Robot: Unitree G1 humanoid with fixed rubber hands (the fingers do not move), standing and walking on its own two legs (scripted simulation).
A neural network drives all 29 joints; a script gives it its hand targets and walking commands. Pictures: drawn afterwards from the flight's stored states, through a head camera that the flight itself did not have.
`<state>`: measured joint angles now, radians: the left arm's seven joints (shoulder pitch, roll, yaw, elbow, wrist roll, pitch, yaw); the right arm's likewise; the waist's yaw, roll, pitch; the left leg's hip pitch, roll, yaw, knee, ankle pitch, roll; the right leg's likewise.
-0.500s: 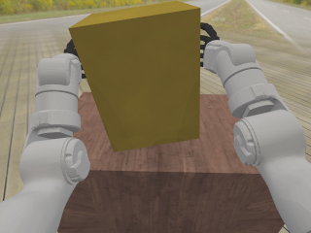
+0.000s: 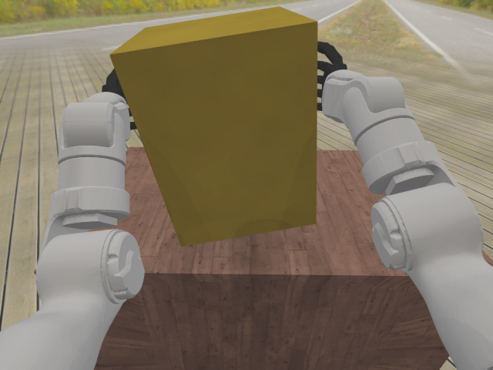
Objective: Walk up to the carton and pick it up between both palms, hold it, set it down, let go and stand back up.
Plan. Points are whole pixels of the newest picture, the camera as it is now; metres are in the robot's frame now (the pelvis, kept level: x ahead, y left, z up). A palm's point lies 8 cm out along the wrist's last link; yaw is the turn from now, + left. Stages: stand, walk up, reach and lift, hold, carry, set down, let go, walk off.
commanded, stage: hold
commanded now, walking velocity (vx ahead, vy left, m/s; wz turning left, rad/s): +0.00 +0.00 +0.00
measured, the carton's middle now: (230, 125) +0.40 -0.01 +0.29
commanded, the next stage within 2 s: none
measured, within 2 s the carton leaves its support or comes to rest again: neither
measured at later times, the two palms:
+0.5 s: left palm (116, 105) +0.38 +0.16 +0.34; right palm (332, 87) +0.37 -0.15 +0.36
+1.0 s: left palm (118, 107) +0.38 +0.15 +0.33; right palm (333, 90) +0.37 -0.16 +0.36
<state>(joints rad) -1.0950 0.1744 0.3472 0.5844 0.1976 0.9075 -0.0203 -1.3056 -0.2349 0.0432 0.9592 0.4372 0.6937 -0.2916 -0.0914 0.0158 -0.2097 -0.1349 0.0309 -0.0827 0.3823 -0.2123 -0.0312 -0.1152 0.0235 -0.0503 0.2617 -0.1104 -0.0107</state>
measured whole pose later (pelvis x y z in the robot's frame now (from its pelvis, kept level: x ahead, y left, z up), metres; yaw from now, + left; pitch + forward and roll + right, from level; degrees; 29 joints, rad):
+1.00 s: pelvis +0.00 +0.00 +0.00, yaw +0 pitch -1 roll -2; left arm -1.13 0.17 0.35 0.64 0.18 0.90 0.00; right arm -1.33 -0.25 0.06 1.01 0.46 0.70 -0.28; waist -0.08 0.03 -0.23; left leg -0.15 0.03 -0.09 0.39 -0.22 -0.03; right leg -0.13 0.03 -0.02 0.25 -0.10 -0.01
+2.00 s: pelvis +0.00 +0.00 +0.00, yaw +0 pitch -2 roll -2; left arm -1.12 0.17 0.35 0.62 0.19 0.90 0.00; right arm -1.32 -0.25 0.04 1.00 0.44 0.71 -0.28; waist -0.09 0.02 -0.23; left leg -0.15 0.02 -0.10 0.39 -0.21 -0.03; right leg -0.12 0.04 -0.01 0.25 -0.11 -0.01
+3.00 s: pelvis +0.00 +0.00 +0.00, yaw +1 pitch -1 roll -2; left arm -1.12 0.17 0.35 0.63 0.19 0.89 -0.01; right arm -1.32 -0.25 0.05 0.99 0.45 0.72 -0.29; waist -0.09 0.02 -0.24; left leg -0.15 0.02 -0.11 0.39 -0.21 -0.03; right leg -0.12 0.04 0.00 0.25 -0.11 -0.01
